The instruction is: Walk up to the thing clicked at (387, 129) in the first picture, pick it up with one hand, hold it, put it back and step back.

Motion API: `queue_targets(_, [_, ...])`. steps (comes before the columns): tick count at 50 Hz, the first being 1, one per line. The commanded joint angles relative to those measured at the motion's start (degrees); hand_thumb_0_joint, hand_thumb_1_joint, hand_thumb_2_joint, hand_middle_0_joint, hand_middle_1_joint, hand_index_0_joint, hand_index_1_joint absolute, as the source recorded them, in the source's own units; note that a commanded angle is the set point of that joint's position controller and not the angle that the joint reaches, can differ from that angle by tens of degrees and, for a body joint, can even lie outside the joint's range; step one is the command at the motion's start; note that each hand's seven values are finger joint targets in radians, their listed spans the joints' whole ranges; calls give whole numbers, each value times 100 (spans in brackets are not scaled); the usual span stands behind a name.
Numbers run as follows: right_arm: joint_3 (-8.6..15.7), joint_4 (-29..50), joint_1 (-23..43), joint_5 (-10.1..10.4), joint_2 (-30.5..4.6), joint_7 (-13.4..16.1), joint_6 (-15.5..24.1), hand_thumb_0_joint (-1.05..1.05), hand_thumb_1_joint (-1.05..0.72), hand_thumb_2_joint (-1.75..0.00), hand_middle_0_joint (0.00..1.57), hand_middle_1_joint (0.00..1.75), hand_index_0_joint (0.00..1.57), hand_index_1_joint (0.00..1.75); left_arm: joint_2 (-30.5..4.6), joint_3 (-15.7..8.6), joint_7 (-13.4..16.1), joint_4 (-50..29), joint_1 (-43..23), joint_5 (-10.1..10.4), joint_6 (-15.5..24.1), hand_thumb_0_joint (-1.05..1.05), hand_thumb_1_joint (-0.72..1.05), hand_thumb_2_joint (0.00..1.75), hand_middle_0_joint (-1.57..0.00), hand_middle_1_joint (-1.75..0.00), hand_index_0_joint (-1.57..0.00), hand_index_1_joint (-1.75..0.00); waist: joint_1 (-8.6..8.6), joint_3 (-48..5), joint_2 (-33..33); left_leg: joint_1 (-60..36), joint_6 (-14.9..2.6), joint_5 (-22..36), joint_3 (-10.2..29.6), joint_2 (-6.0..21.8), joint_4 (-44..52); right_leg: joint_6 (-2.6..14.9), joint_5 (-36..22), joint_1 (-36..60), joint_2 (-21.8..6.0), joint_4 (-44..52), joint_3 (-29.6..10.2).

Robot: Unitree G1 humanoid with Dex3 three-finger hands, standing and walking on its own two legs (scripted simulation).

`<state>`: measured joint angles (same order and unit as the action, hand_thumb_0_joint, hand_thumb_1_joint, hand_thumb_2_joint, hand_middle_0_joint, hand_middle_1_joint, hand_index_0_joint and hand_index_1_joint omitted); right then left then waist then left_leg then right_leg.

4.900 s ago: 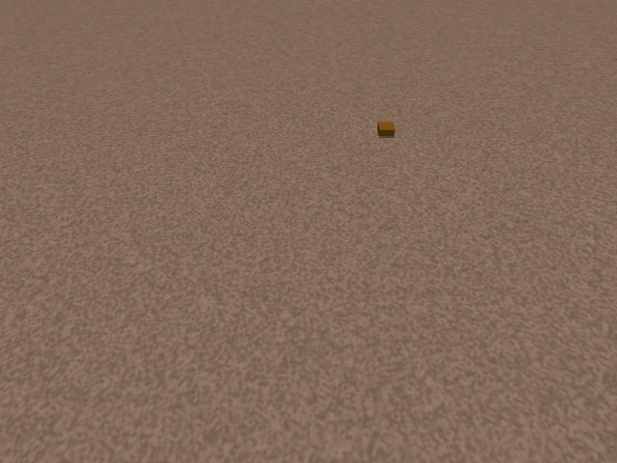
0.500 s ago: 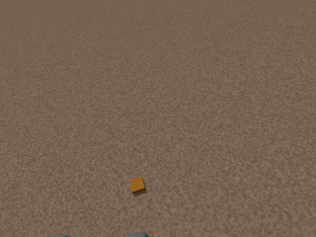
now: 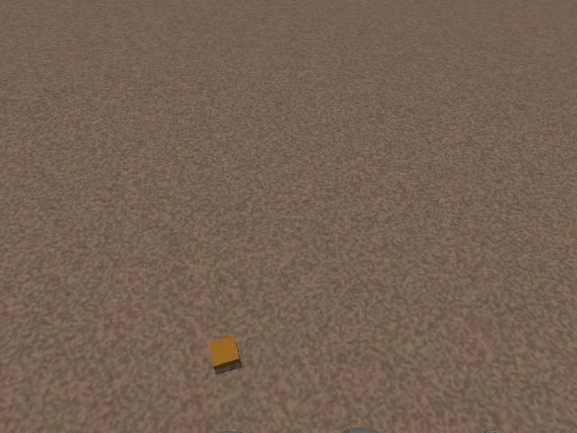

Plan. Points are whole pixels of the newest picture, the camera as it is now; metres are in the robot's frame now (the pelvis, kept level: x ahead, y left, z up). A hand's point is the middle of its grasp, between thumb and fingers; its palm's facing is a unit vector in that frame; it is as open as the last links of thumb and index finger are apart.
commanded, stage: walk up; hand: left
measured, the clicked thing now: (224, 352) +0.46 +0.21 -0.74
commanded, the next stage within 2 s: stand in 1.50 s
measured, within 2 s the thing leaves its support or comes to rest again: neither
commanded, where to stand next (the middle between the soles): +0.08 -0.02 m, yaw +0 degrees
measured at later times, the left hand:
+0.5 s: hand out of the picture +0.12 +0.25 -0.14, palm faces -0.02 -0.93 -0.36, open 7.4 cm
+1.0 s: hand out of the picture +0.12 +0.25 -0.13, palm faces +0.00 -0.94 -0.35, open 7.4 cm
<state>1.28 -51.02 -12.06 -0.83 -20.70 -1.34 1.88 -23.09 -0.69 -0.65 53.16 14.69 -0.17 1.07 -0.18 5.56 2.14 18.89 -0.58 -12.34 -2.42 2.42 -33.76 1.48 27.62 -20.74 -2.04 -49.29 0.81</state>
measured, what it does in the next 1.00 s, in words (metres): steps on the spot: right foot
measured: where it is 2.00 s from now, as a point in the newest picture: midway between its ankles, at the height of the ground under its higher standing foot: outside the picture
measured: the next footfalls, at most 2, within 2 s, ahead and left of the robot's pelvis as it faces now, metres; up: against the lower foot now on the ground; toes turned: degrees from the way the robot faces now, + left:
right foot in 0.10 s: +0.07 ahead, -0.14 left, +0.00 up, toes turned -2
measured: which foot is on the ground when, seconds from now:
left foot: down 0.00-1.00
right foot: up 0.00-0.08, down 0.10-1.00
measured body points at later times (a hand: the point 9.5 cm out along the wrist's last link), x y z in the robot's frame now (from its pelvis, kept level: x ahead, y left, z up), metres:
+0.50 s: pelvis +0.03 -0.01 +0.01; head +0.04 -0.01 +0.46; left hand +0.12 +0.30 -0.11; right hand +0.11 -0.31 -0.12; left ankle +0.06 +0.12 -0.73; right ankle +0.03 -0.14 -0.73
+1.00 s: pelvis +0.04 +0.00 +0.02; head +0.04 -0.01 +0.47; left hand +0.12 +0.30 -0.11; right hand +0.13 -0.31 -0.11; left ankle +0.06 +0.12 -0.73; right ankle +0.03 -0.14 -0.73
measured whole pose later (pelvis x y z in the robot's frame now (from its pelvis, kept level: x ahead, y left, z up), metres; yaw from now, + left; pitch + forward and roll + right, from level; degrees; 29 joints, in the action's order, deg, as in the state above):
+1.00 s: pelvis +0.04 +0.00 +0.02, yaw +1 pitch -3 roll +0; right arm 0.2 -65.7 -4.9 -0.1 -20.5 -0.7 0.2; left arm -20.3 -0.1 -0.3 66.5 4.9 -0.5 1.1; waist -0.3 2.5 -0.8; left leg 8.6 0.6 -10.7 -0.2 1.3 -22.4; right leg -1.4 12.3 -5.3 -2.0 -20.7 2.6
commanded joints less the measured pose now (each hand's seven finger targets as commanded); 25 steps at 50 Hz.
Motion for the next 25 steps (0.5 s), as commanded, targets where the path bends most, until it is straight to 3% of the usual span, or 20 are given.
queue_targets(1, [454, 346, 241, -33, -1700, 87, 27, 0, -90, -90, 20, 30, 20, 30, -1018, -361, 98, -28, 503, -28, 146, 0, 90, 90, -20, -30, -20, -30, -8, -472, -1400, -31, -1061, -526, 1326, 1116, 1306, -63, -412, 309, 28, 862, 154])
queue_targets(2, [419, 377, 432, -14, -1655, 75, -15, 0, -90, -90, 20, 30, 20, 30, -944, -366, 121, 72, 662, -43, 173, 0, 90, 90, -20, -30, -20, -30, -146, -545, -1284, 173, -1021, -619, 1144, 1086, 1037, -77, -827, 708, 76, 1337, 230])
queue_targets(4, [283, 384, 595, 64, -1332, 59, -89, 0, -90, -90, 20, 30, 20, 30, -960, -395, 171, 208, 729, -108, 236, 0, 90, 90, -20, -30, -20, -30, -304, -627, -805, 516, -660, -746, 817, 805, 417, -16, -1343, 1327, 155, 2160, 161])
queue_targets(5, [196, 366, 491, 95, -1074, 61, -111, 0, -90, -90, 20, 30, 20, 30, -1147, -448, 201, 175, 588, -162, 272, 0, 90, 90, -20, -30, -20, -30, -254, -532, -151, 753, -439, -857, 588, 555, -135, 104, -1052, 1335, -240, 2664, -545])
queue_targets(6, [119, 355, 372, 129, -839, 51, -128, 0, -90, -90, 20, 30, 20, 30, -1489, -500, 226, 34, 280, -230, 340, 0, 90, 90, -20, -30, -20, -30, -99, -371, 705, 1102, -120, -1113, 320, 33, -817, 474, -559, 1097, -1256, 3341, -2254])
queue_targets(7, [213, 223, 468, 86, -1099, 107, -170, 0, -90, -90, 20, 30, 20, 30, -1832, -520, 213, -32, -202, -175, 314, 0, 90, 90, -20, -30, -20, -30, -100, -106, 746, 798, -80, -1775, 344, -40, -1195, 1021, 243, 185, -1897, 3614, -2739])
queue_targets(8, [301, 50, 320, 61, -1325, 115, -160, 0, -90, -90, 20, 30, 20, 30, -1772, -503, 186, -116, -587, -159, 286, 0, 90, 90, -20, -30, -20, -30, 46, 114, 668, 277, -62, -1697, 433, 115, -1272, 1145, 237, -396, -1899, 3470, -2571])
queue_targets(10, [251, -195, 150, 119, -1230, 76, -68, 0, -90, -90, 20, 30, 20, 30, -1332, -359, 157, -147, -850, -99, 270, 0, 90, 90, -20, -30, -20, -30, 254, -1, 542, -276, -123, -931, 297, 51, -190, 676, -861, -217, -1115, 2894, -1289])
queue_targets(11, [251, -301, 67, 130, -1197, 77, -27, 0, -90, -90, 20, 30, 20, 30, -1186, -311, 152, -104, -804, -76, 276, 0, 90, 90, -20, -30, -20, -30, 270, -250, 511, -638, -129, -102, 321, 94, 260, 431, -1497, -52, -887, 2606, -919])
queue_targets(13, [285, -362, 136, 74, -1340, 101, 20, 0, -90, -90, 20, 30, 20, 30, -1095, -254, 129, -9, -704, -17, 273, 0, 90, 90, -20, -30, -20, -30, 163, -681, 322, -1041, -235, 812, 728, 318, 578, 199, -2227, 169, -596, 2123, -612])
queue_targets(14, [263, -311, 299, 47, -1434, 114, 44, 0, -90, -90, 20, 30, 20, 30, -1018, -226, 117, 15, -534, 10, 252, 0, 90, 90, -20, -30, -20, -30, 49, -827, 105, -978, -346, 711, 1070, 575, 811, 87, -2105, 332, -418, 2020, -474])
queue_targets(15, [254, -303, 582, 64, -1508, 96, 51, 0, -90, -90, 20, 30, 20, 30, -1041, -222, 110, 126, -437, 24, 224, 0, 90, 90, -20, -30, -20, -30, -86, -781, 35, -635, -428, 20, 1216, 642, 871, 51, -1330, 510, -278, 2223, -404])
queue_targets(16, [227, -367, 656, 84, -1444, 68, 22, 0, -90, -90, 20, 30, 20, 30, -1090, -243, 124, 226, -465, 5, 222, 0, 90, 90, -20, -30, -20, -30, -118, -611, 98, -312, -378, -263, 1151, 605, 875, 80, -866, 758, -317, 2478, -439])
queue_targets(17, [196, -427, 685, 76, -1371, 52, 2, 0, -90, -90, 20, 30, 20, 30, -1128, -242, 124, 238, -594, -18, 227, 0, 90, 90, -20, -30, -20, -30, -72, -543, 124, -271, -312, -395, 939, 436, 870, 131, -762, 816, -441, 2634, -605])
queue_targets(19, [154, -550, 595, 60, -1332, 55, -1, 0, -90, -90, 20, 30, 20, 30, -1179, -246, 123, 258, -807, -25, 229, 0, 90, 90, -20, -30, -20, -30, 27, -574, -26, -422, -215, -89, 779, 318, 925, 170, -1154, 835, -567, 2609, -680])
queue_targets(23, [108, -744, 708, 81, -1303, 74, 55, 0, -90, -90, 20, 30, 20, 30, -1088, -197, 141, 450, -798, 30, 228, 0, 90, 90, -20, -30, -20, -30, -70, -875, -302, -733, -239, 1162, 816, 467, 958, 97, -2232, 1247, -482, 2498, -392])
queue_targets(25, [107, -823, 710, 85, -1288, 93, 45, 0, -90, -90, 20, 30, 20, 30, -1106, -193, 143, 495, -971, 39, 201, 0, 90, 90, -20, -30, -20, -30, -32, -794, -293, -686, -214, 1207, 783, 450, 1055, 76, -2261, 1325, -481, 2569, -358])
